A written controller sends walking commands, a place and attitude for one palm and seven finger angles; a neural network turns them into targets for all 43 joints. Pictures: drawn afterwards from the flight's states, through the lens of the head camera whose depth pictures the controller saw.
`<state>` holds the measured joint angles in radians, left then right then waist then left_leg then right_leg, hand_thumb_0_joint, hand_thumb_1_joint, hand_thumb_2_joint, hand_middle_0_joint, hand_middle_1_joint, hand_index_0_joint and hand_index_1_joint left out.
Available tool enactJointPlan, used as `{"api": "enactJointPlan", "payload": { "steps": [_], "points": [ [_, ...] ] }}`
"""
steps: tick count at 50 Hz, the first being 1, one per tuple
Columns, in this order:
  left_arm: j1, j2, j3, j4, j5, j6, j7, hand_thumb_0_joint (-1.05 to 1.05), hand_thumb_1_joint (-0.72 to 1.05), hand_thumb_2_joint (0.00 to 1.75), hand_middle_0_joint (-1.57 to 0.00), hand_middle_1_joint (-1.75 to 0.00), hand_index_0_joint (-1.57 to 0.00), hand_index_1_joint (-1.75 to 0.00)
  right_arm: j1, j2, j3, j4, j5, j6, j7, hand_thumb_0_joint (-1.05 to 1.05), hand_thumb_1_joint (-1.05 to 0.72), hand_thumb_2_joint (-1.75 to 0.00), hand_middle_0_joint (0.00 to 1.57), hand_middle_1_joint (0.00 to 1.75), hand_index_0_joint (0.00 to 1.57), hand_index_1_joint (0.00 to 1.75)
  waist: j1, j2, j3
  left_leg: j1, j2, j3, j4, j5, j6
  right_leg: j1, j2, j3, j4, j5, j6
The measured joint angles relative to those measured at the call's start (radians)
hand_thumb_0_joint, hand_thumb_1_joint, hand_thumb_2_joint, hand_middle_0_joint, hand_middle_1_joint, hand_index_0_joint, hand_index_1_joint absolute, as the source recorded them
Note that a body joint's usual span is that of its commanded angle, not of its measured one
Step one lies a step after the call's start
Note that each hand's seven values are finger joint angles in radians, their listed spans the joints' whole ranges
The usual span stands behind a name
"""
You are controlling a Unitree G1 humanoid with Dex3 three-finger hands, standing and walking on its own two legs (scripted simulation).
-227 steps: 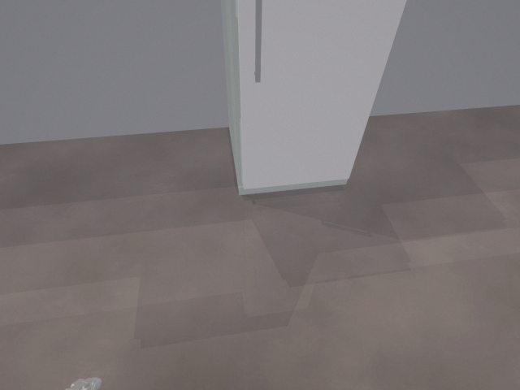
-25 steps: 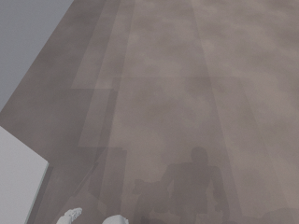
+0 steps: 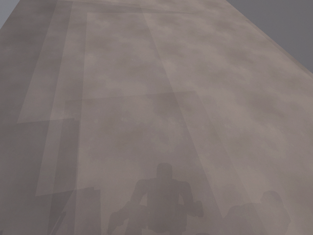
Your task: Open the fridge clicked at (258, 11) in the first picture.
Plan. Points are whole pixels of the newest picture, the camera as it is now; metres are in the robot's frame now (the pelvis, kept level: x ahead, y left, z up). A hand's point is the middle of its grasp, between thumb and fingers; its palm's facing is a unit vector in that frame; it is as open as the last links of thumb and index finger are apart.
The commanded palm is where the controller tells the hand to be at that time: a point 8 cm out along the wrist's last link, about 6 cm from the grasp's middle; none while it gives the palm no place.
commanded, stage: walk to a spot facing it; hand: left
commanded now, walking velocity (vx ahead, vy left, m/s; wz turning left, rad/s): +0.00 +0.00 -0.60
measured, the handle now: out of the picture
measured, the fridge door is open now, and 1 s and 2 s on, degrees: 0 0 0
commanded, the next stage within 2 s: turn to face it in 0.18 s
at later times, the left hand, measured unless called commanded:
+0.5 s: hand (132, 186) +0.29 +0.09 -0.16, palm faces -0.23 -0.95 -0.22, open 7.4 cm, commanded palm none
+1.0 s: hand (89, 221) +0.18 +0.20 -0.17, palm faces +0.15 -0.95 -0.28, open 7.4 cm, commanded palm none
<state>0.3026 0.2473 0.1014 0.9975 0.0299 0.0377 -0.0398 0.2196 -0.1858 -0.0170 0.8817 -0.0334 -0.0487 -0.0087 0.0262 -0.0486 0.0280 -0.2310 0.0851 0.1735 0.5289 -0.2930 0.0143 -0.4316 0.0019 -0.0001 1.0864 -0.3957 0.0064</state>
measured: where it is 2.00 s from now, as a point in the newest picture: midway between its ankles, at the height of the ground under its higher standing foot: outside the picture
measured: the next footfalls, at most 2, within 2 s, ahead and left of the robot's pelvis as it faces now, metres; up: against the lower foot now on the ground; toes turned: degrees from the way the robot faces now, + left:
right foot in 0.34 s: +0.17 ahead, -0.15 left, +0.00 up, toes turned -19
left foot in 0.72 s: +0.20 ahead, +0.08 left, +0.00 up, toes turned +8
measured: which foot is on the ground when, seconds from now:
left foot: down 0.00-0.34, up 0.36-0.70, down 0.72-1.00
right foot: up 0.00-0.32, down 0.34-0.72, up 0.74-1.00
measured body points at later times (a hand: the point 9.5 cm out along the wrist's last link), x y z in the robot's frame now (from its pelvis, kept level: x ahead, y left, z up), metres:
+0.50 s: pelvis +0.11 -0.04 -0.01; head +0.14 -0.07 +0.44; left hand +0.30 +0.14 -0.14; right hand +0.04 -0.27 -0.17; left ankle +0.08 +0.10 -0.67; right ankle +0.13 -0.14 -0.74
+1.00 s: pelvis +0.13 -0.03 +0.00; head +0.17 -0.01 +0.45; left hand +0.17 +0.25 -0.14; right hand +0.22 -0.28 -0.14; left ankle +0.16 +0.07 -0.74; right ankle +0.13 -0.19 -0.68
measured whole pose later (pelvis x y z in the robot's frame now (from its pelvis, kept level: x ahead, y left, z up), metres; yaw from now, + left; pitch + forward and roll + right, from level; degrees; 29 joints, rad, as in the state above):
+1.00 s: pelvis +0.13 -0.03 +0.00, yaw +6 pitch +1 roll -1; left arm 0.20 0.26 0.10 0.95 0.01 0.06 0.02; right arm 0.22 -0.21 -0.06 0.93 -0.03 0.02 0.00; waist -0.01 -0.01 0.07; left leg -0.32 0.01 0.03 0.49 -0.20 0.04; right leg -0.46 -0.08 -0.03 0.99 -0.43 0.09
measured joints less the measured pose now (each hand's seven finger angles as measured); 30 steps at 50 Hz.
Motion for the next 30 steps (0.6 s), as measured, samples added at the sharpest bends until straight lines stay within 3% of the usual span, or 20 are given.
{"api": "enactJointPlan", "payload": {
  "steps": [3, 7, 12, 16, 17, 19, 20, 22, 25, 30],
  "points": [
    [-0.023, 0.004, 0.006, -0.015, 0.0, 0.002, -0.002, 0.01, 0.91, 0.9, -0.2, -0.3, -0.2, -0.3, 0.04, 0.021, 0.007, 0.032, 0.004, -0.002, -0.01, 0.0, -0.91, -0.9, 0.21, 0.3, 0.2, 0.3, -0.001, 0.003, 0.012, 0.064, 0.01, 0.037, -0.076, 0.013, -0.004, -0.084, -0.033, -0.036, 0.073, 0.073, 0.024],
    [-0.068, -0.004, 0.007, -0.037, -0.002, 0.01, 0.002, 0.01, 0.91, 0.9, -0.2, -0.3, -0.19, -0.3, 0.086, 0.034, 0.002, 0.081, 0.007, 0.007, -0.017, 0.0, -0.91, -0.9, 0.21, 0.3, 0.2, 0.3, -0.011, 0.012, 0.036, 0.119, 0.024, 0.086, -0.111, -0.004, -0.011, -0.142, -0.062, -0.062, 0.031, 0.115, 0.045],
    [-0.142, -0.023, -0.001, -0.055, -0.003, 0.019, 0.004, 0.01, 0.91, 0.9, -0.19, -0.3, -0.19, -0.3, 0.123, 0.032, -0.016, 0.124, 0.003, 0.026, -0.012, 0.0, -0.91, -0.9, 0.21, 0.3, 0.2, 0.3, -0.042, 0.024, 0.073, 0.162, 0.045, 0.152, -0.076, -0.069, -0.034, -0.113, -0.075, -0.103, -0.197, 0.119, 0.041],
    [-0.193, -0.035, -0.014, -0.079, 0.0, 0.0, 0.008, 0.01, 0.91, 0.9, -0.19, -0.3, -0.19, -0.3, 0.149, 0.017, -0.034, 0.14, 0.005, 0.041, -0.006, 0.0, -0.91, -0.9, 0.21, 0.3, 0.2, 0.3, -0.07, 0.047, 0.094, 0.168, 0.086, 0.194, 0.038, -0.161, -0.07, -0.017, -0.046, -0.134, -0.396, 0.139, 0.008],
    [-0.201, -0.031, -0.021, -0.087, 0.003, -0.017, 0.012, 0.01, 0.91, 0.9, -0.2, -0.3, -0.19, -0.3, 0.163, 0.017, -0.036, 0.144, 0.01, 0.044, -0.003, 0.0, -0.91, -0.9, 0.21, 0.3, 0.2, 0.3, -0.076, 0.042, 0.09, 0.14, 0.098, 0.188, 0.121, -0.184, -0.075, 0.02, -0.045, -0.137, -0.455, 0.2, -0.017],
    [-0.229, -0.041, -0.032, -0.086, -0.004, -0.052, 0.029, 0.01, 0.91, 0.9, -0.2, -0.3, -0.19, -0.3, 0.15, 0.006, -0.034, 0.157, 0.022, 0.062, -0.006, 0.0, -0.91, -0.9, 0.21, 0.3, 0.2, 0.3, -0.083, 0.061, 0.102, 0.028, 0.095, 0.069, 0.382, -0.255, -0.076, 0.013, -0.035, -0.142, -0.404, 0.155, -0.06],
    [-0.239, -0.049, -0.04, -0.084, -0.008, -0.06, 0.036, 0.01, 0.91, 0.9, -0.2, -0.3, -0.2, -0.3, 0.14, 0.001, -0.033, 0.161, 0.025, 0.07, -0.011, 0.0, -0.91, -0.9, 0.21, 0.3, 0.2, 0.3, -0.088, 0.069, 0.106, -0.025, 0.075, 0.004, 0.491, -0.273, -0.072, 0.022, -0.033, -0.147, -0.394, 0.129, -0.069],
    [-0.247, -0.066, -0.056, -0.076, -0.011, -0.065, 0.05, 0.0, 0.91, 0.9, -0.2, -0.3, -0.2, -0.3, 0.119, -0.003, -0.031, 0.168, 0.023, 0.079, -0.017, 0.0, -0.91, -0.9, 0.2, 0.3, 0.2, 0.3, -0.09, 0.079, 0.099, -0.102, 0.044, -0.073, 0.61, -0.255, -0.066, 0.058, -0.029, -0.153, -0.417, 0.112, -0.072],
    [-0.247, -0.09, -0.075, -0.058, -0.01, -0.056, 0.062, 0.0, 0.9, 0.9, -0.2, -0.3, -0.2, -0.3, 0.091, 0.002, -0.026, 0.16, 0.019, 0.086, -0.016, 0.0, -0.91, -0.9, 0.2, 0.3, 0.2, 0.3, -0.098, 0.085, 0.068, -0.165, 0.03, -0.111, 0.577, -0.199, -0.066, 0.112, -0.032, -0.171, -0.483, 0.129, -0.061],
    [-0.244, -0.118, -0.083, -0.055, -0.006, -0.037, 0.065, 0.0, 0.9, 0.9, -0.2, -0.3, -0.2, -0.3, 0.06, 0.027, -0.02, 0.129, 0.017, 0.093, 0.002, 0.0, -0.91, -0.9, 0.2, 0.3, 0.2, 0.3, -0.092, 0.064, 0.038, -0.194, 0.022, -0.083, 0.438, -0.161, -0.07, 0.161, -0.062, -0.221, -0.529, 0.129, -0.05]
  ]
}}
